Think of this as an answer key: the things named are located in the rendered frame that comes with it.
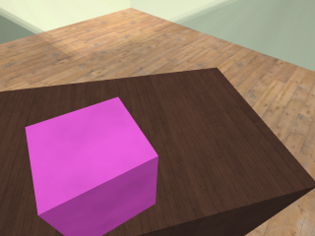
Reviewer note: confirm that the carton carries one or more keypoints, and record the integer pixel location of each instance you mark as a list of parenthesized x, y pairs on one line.
[(92, 169)]

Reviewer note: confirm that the pedestal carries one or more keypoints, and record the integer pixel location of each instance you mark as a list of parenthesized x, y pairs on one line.
[(221, 171)]

